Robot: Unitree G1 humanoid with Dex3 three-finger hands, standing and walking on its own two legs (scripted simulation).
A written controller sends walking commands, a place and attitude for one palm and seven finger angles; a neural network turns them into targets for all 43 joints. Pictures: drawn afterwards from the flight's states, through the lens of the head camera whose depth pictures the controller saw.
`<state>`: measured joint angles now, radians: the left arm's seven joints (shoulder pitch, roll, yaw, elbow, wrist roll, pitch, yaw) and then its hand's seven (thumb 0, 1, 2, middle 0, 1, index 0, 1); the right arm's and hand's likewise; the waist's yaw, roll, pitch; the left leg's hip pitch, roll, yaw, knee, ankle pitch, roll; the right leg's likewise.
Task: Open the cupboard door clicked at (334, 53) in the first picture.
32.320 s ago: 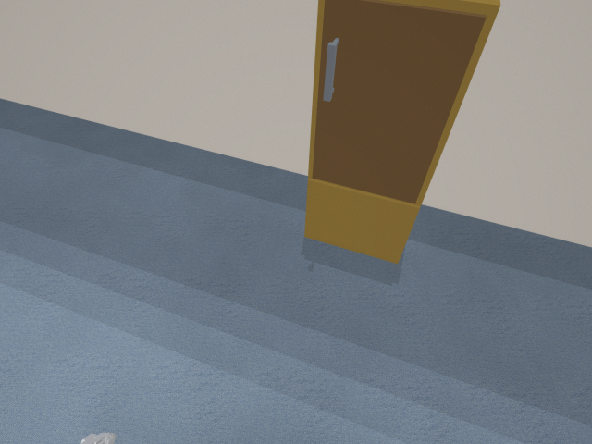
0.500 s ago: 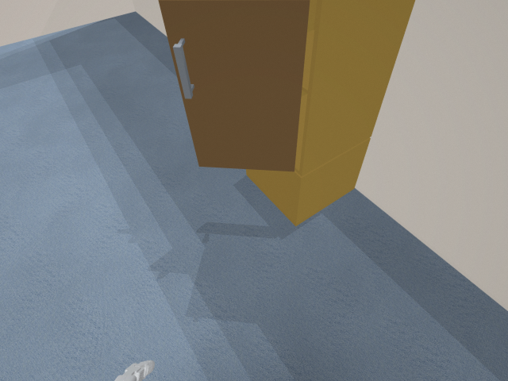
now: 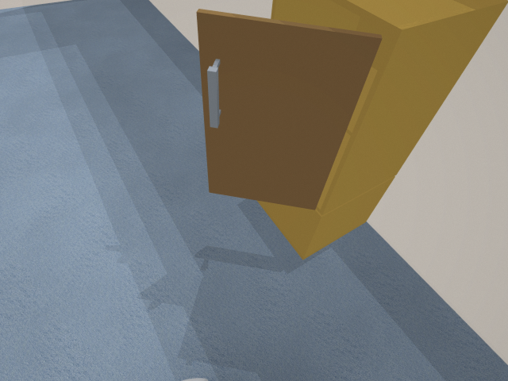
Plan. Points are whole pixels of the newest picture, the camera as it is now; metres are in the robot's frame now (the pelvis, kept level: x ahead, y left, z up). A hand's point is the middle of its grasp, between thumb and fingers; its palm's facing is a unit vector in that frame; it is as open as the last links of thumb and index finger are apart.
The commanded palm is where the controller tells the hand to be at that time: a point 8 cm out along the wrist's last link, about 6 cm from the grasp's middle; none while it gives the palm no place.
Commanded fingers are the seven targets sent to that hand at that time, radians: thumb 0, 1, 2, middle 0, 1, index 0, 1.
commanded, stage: take the last steps up to it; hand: left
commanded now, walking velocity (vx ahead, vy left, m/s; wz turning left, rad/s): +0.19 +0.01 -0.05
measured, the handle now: (215, 94) +0.71 +0.16 +0.04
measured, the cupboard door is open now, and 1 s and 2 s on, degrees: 49 49 49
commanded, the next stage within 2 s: come to a stop and stand still in 0.10 s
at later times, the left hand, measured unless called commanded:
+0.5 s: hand (178, 336) +0.21 +0.16 -0.17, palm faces +0.00 -0.98 -0.18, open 7.3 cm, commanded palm none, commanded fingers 0.00 0.90 0.90 -0.20 -0.30 -0.20 -0.30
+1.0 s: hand out of the picture +0.10 +0.15 -0.16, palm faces +0.04 -0.98 -0.21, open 7.4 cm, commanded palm none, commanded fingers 0.00 0.90 0.90 -0.20 -0.30 -0.20 -0.30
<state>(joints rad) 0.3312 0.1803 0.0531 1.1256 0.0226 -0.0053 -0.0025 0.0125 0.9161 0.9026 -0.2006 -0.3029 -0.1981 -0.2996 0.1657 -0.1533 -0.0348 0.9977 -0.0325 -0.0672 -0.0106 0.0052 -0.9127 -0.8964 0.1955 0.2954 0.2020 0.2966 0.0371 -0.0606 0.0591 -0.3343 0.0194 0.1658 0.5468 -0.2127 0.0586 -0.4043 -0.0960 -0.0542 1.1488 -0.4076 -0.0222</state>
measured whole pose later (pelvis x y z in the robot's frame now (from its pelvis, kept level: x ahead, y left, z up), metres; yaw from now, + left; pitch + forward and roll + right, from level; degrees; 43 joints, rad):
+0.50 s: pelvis +0.11 -0.01 +0.00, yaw +0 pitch +1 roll +0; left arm 0.11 0.15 0.02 1.03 0.01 0.00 0.04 0.01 0.91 0.90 -0.20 -0.30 -0.20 -0.30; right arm 0.30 -0.12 -0.03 1.12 0.00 0.03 -0.03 0.01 -0.91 -0.90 0.20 0.30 0.20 0.30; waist -0.04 -0.02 0.06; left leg -0.18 0.02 0.13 0.55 -0.38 -0.03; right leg -0.32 -0.05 -0.11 0.57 -0.26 -0.02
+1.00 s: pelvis +0.09 -0.03 +0.01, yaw +0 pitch +0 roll +0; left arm 0.25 0.17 0.01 1.10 0.01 0.01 0.03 0.01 0.91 0.90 -0.20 -0.30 -0.20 -0.30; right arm 0.21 -0.16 -0.03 1.08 -0.01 0.01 -0.03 0.01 -0.91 -0.90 0.20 0.30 0.20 0.30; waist 0.00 -0.01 0.03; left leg -0.14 0.04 0.12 0.43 -0.28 -0.01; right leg -0.20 -0.01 -0.03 0.47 -0.27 -0.01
